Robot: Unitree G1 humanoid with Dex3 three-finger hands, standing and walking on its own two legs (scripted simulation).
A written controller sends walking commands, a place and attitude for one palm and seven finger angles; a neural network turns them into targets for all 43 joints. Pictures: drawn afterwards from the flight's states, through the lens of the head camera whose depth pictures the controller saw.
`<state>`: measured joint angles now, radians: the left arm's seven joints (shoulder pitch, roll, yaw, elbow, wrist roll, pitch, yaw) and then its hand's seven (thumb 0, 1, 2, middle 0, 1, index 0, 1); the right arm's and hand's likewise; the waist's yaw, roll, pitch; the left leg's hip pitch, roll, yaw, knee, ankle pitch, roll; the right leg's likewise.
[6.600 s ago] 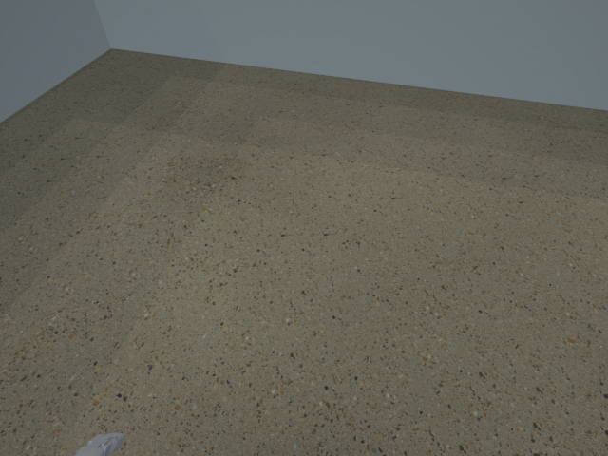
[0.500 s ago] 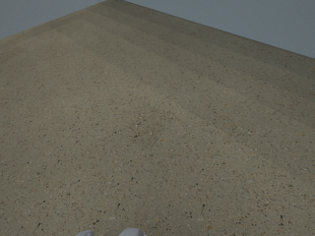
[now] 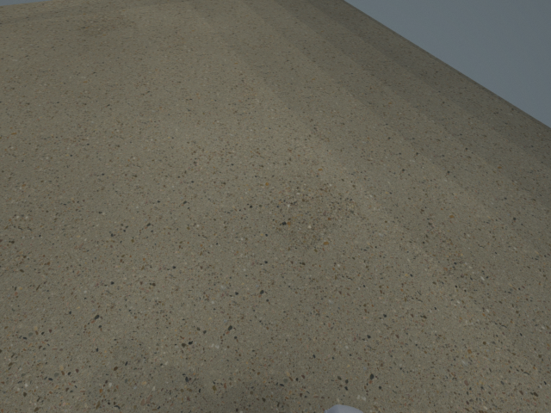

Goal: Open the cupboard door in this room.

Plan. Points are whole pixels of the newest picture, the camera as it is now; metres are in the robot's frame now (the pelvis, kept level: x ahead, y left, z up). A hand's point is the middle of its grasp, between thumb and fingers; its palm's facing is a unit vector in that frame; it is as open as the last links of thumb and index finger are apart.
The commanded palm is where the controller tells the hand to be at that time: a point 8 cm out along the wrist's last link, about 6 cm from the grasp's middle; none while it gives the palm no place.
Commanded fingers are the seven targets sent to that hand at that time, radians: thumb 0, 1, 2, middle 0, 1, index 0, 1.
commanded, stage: turn or walk to find it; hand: left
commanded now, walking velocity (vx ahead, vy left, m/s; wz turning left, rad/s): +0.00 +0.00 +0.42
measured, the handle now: out of the picture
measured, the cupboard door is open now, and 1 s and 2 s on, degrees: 0 0 0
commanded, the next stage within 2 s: none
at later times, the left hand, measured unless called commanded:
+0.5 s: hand out of the picture +0.02 +0.13 -0.14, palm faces +0.23 -0.93 -0.29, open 7.4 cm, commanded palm none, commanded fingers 0.00 0.90 0.90 -0.20 -0.30 -0.20 -0.30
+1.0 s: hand out of the picture -0.15 +0.18 -0.18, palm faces +0.49 -0.84 -0.24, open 7.4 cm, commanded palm none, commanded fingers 0.00 0.90 0.90 -0.20 -0.30 -0.20 -0.30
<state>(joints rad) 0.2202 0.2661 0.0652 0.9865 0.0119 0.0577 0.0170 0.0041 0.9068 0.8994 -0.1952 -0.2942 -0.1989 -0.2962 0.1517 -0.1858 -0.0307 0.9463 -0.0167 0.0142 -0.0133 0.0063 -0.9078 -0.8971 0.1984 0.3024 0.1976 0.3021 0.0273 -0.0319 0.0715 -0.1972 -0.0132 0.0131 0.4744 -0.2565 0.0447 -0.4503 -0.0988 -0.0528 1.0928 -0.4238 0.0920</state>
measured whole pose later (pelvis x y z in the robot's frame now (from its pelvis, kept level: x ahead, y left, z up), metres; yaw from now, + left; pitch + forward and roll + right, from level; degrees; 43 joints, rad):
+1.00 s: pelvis -0.07 -0.02 +0.00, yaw +25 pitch -1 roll -1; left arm 0.26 0.26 0.07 1.02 0.02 0.07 0.02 0.00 0.91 0.90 -0.20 -0.29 -0.20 -0.30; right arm 0.14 -0.18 -0.03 0.95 -0.02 0.02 -0.01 0.01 -0.91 -0.90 0.20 0.30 0.20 0.30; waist 0.04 -0.04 0.05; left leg -0.19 0.00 0.04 0.51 -0.30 0.04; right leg -0.44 -0.11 -0.08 1.06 -0.44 0.07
